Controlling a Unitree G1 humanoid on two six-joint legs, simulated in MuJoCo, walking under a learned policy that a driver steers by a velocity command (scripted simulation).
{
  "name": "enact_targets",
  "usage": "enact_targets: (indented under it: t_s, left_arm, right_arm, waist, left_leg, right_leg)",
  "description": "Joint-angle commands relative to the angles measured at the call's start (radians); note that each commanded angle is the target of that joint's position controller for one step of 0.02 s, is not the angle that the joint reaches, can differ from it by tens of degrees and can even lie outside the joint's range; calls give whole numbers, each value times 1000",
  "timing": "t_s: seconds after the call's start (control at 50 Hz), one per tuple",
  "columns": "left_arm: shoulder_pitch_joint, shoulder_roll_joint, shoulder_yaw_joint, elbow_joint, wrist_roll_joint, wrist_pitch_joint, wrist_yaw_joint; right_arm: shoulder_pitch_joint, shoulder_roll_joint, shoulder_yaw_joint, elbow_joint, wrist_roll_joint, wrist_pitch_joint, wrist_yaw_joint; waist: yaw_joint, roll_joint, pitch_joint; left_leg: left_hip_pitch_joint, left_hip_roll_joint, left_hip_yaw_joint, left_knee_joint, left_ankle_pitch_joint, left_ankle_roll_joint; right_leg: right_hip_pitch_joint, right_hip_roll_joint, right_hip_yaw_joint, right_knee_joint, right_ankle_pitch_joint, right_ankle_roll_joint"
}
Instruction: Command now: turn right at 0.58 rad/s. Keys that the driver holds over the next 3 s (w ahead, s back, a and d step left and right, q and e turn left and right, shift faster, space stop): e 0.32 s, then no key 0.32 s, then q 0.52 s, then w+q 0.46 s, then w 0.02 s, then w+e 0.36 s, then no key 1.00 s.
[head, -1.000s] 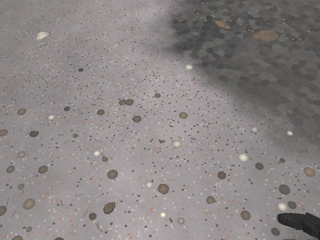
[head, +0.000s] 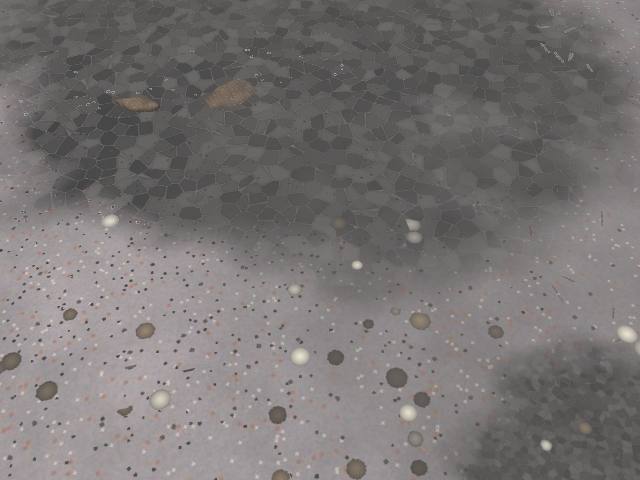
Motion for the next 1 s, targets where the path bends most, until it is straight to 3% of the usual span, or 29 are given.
enact_targets:
  t_s: [0.02,0.04,0.06,0.08,0.1,0.12,0.16,0.22,0.28,0.36,0.4,0.42,0.44,0.46,0.48,0.5,0.52,0.56,0.6,0.68,0.72,0.76,0.8,0.82,0.84,0.86,0.94,0.98,1.0]
  left_arm:
    - [0,90,20,-78,6,-5,6]
    - [43,86,23,-100,0,-14,3]
    - [54,174,47,-84,15,-23,1]
    - [57,213,66,-62,3,-20,-2]
    - [70,193,67,-42,3,-9,0]
    - [69,170,62,-38,6,1,1]
    - [41,121,46,-59,-3,5,-7]
    - [-29,91,30,-104,-7,-1,-13]
    - [-34,74,17,-124,1,-1,-26]
    - [-2,86,21,-127,3,7,-39]
    - [64,78,24,-103,6,9,-43]
    - [96,97,32,-89,10,8,-39]
    - [124,165,48,-91,8,6,-26]
    - [92,238,50,-126,31,-1,-18]
    - [120,173,34,-117,53,-25,-28]
    - [81,150,24,-102,54,-42,-32]
    - [30,139,22,-95,42,-51,-30]
    - [-29,105,4,-90,29,-58,-23]
    - [-42,72,-9,-78,35,-62,-18]
    - [-43,40,-20,-37,41,-61,-18]
    - [-38,62,-16,-9,45,-60,-21]
    - [-61,94,-7,3,32,-54,-18]
    - [-14,103,0,26,27,-53,-9]
    - [17,104,6,21,40,-55,-6]
    - [7,91,6,14,47,-53,1]
    - [-27,80,7,10,44,-49,8]
    - [-40,23,11,-14,31,-32,13]
    - [8,26,18,-4,29,-44,2]
    - [44,43,25,6,29,-50,-2]
  right_arm:
    - [89,-188,-50,-41,-20,-18,-1]
    - [66,-244,-58,-43,-47,-9,-3]
    - [40,-194,-46,-65,-53,-13,-4]
    - [-9,-138,-30,-83,-45,-13,-10]
    - [-48,-115,-23,-89,-31,-9,-15]
    - [-54,-101,-17,-91,-16,-7,-21]
    - [-21,-109,-13,-82,-18,3,-33]
    - [51,-139,-22,-70,-26,15,-42]
    - [40,-179,-35,-76,-19,22,-32]
    - [38,-204,-42,-71,0,24,-11]
    - [14,-200,-37,-63,21,23,-5]
    - [52,-166,-25,-42,24,19,-1]
    - [96,-105,-5,-35,-10,13,6]
    - [77,-53,18,-78,-46,7,10]
    - [5,-126,-6,-82,-24,12,-3]
    - [1,-148,-16,-78,-1,20,-7]
    - [23,-143,-19,-57,1,27,-12]
    - [51,-144,-23,-32,-12,38,-20]
    - [85,-117,-16,-18,-8,38,-18]
    - [65,-70,11,-9,-10,38,-11]
    - [63,-90,11,-10,-4,37,-7]
    - [80,-115,6,-12,-1,34,-5]
    - [74,-158,2,-28,-15,29,-5]
    - [64,-211,-11,-35,-10,29,-8]
    - [65,-209,-17,-29,6,29,-8]
    - [62,-191,-17,-36,7,27,-7]
    - [65,-189,-19,-53,-7,13,-15]
    - [21,-178,-18,-74,3,10,-16]
    - [-6,-166,-16,-88,8,15,-17]
  waist:
    - [-19,45,-166]
    - [28,291,-123]
    - [10,233,-117]
    - [21,163,-95]
    - [34,137,-71]
    - [20,143,-55]
    - [-4,155,-39]
    - [-57,176,-69]
    - [-64,185,-94]
    - [-52,192,-93]
    - [-4,174,-97]
    - [6,130,-104]
    - [-11,-60,-147]
    - [-27,-300,-154]
    - [50,-179,-193]
    - [22,-152,-144]
    - [0,-133,-115]
    - [-25,-126,-90]
    - [-42,-123,-109]
    - [-14,-119,-105]
    - [-4,-125,-86]
    - [-28,-111,-59]
    - [-21,-45,-52]
    - [20,50,-56]
    - [20,123,-65]
    - [2,145,-57]
    - [-9,239,-62]
    - [17,221,-80]
    - [32,178,-93]
  left_leg:
    - [240,235,-178,-209,253,102]
    - [251,413,-410,-224,471,278]
    - [197,482,-437,-232,452,363]
    - [161,412,-323,-223,390,327]
    - [149,338,-225,-215,315,274]
    - [157,307,-172,-215,295,256]
    - [165,271,-84,-225,328,258]
    - [285,305,-57,-220,388,286]
    - [273,329,-5,-213,422,288]
    - [224,345,28,-178,442,273]
    - [190,328,53,-103,411,230]
    - [125,297,87,-36,336,174]
    - [-28,220,175,150,91,79]
    - [-256,95,198,365,-386,-4]
    - [-240,105,77,522,-426,-15]
    - [-244,116,57,576,-373,-8]
    - [-250,122,49,570,-307,-4]
    - [-205,118,45,562,-191,-16]
    - [-148,110,51,503,-124,-27]
    - [-30,123,62,224,-112,-28]
    - [18,112,80,142,-104,-20]
    - [56,91,108,23,-11,3]
    - [92,117,55,-62,260,41]
    - [91,151,11,-18,413,75]
    - [54,167,-42,-35,357,125]
    - [13,190,-100,-78,292,153]
    - [46,267,-296,-154,234,244]
    - [50,247,-292,-113,252,224]
    - [10,211,-258,-61,231,185]
  right_leg:
    - [-32,-97,140,137,-36,-57]
    - [-238,63,-27,320,-419,3]
    - [-268,-23,-36,547,-424,46]
    - [-257,-47,-42,628,-346,57]
    - [-261,-57,-60,660,-283,75]
    - [-287,-60,-70,693,-228,92]
    - [-296,-70,-122,663,-174,112]
    - [-316,-109,-159,515,-163,130]
    - [-209,-142,-203,365,-173,121]
    - [-65,-123,-256,182,-151,82]
    - [61,-96,-281,-35,-6,33]
    - [178,-88,-261,-149,114,1]
    - [354,-230,-67,-174,416,-45]
    - [390,-482,218,-149,693,-232]
    - [290,-503,214,-170,607,-329]
    - [247,-438,126,-182,518,-293]
    - [227,-378,67,-191,416,-238]
    - [175,-334,5,-196,450,-201]
    - [169,-307,-38,-199,456,-198]
    - [173,-299,-58,-200,323,-194]
    - [151,-312,-43,-202,252,-199]
    - [127,-310,-44,-178,193,-181]
    - [126,-269,-72,-136,109,-114]
    - [112,-204,-129,-92,41,-76]
    - [114,-146,-201,-53,17,-38]
    - [126,-111,-257,8,11,-13]
    - [19,-54,-244,130,-107,-6]
    - [42,-69,-217,60,-106,-20]
    - [110,-103,-196,-24,-10,-31]
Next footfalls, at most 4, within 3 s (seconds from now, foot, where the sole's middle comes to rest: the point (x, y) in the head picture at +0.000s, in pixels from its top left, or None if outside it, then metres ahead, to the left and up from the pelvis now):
0.02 left None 0.05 0.13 -0.77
0.44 right None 0.00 -0.14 -0.77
0.80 left None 0.06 0.09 -0.77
1.42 left None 0.03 0.12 -0.77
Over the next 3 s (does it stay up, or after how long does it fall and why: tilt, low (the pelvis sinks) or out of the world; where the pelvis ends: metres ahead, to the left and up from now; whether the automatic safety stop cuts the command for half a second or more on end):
stays up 0.52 0.12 0.00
